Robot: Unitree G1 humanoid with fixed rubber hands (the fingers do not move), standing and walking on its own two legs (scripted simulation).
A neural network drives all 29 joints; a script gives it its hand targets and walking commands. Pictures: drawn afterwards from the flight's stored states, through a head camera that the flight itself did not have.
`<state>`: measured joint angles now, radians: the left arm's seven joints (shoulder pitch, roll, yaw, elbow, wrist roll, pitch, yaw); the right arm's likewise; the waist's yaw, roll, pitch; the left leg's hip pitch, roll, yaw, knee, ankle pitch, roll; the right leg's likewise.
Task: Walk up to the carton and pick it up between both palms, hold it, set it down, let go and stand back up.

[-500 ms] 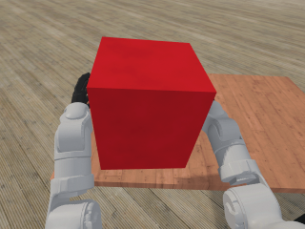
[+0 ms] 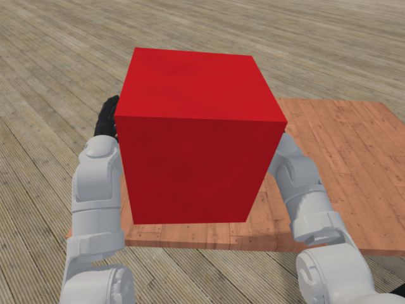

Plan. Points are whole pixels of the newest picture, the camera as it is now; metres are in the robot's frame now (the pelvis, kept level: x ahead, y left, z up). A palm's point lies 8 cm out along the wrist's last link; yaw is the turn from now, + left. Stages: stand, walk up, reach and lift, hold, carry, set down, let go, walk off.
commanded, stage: hold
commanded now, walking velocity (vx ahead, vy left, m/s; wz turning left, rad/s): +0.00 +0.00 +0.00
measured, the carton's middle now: (193, 139) +0.37 +0.00 +0.18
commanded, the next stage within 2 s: set down in 1.72 s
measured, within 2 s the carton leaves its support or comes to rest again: neither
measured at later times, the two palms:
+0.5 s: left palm (107, 138) +0.36 +0.16 +0.19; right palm (271, 134) +0.37 -0.15 +0.19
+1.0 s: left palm (107, 137) +0.36 +0.16 +0.19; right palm (272, 134) +0.37 -0.15 +0.19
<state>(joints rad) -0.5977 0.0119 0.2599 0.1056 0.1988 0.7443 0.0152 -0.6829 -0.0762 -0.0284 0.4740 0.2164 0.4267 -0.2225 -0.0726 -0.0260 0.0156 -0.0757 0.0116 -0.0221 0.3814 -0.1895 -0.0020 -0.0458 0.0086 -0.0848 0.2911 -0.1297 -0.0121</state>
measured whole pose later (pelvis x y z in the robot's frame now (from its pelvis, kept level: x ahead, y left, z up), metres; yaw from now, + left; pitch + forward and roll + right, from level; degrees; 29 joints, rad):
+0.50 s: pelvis +0.00 +0.00 +0.00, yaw +0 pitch -7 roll -1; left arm -0.61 0.02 0.26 0.13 0.20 0.74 0.02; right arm -0.70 -0.07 -0.04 0.50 0.21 0.42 -0.22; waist -0.07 -0.03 0.01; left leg -0.08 0.01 -0.02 0.38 -0.19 0.00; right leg -0.05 0.01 -0.08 0.29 -0.13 -0.01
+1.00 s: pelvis +0.00 +0.00 +0.00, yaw +0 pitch -7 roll -1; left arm -0.61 0.01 0.26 0.12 0.20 0.74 0.02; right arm -0.69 -0.08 -0.04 0.48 0.21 0.42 -0.21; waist -0.07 -0.03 0.01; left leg -0.08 0.01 -0.02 0.38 -0.19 0.00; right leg -0.05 0.01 -0.08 0.29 -0.13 -0.01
